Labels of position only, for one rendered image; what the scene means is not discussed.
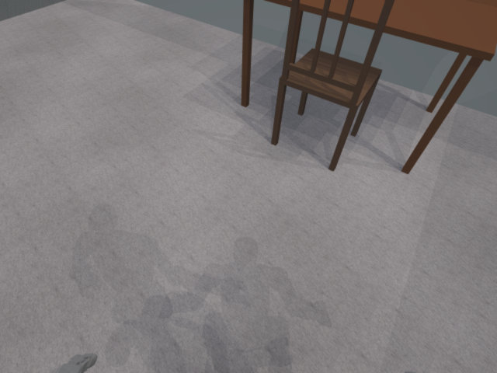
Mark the robot left hand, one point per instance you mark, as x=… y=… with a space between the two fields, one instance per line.
x=78 y=364

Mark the table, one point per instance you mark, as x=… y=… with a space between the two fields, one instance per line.
x=468 y=27

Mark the chair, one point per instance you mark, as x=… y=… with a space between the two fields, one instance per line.
x=330 y=77

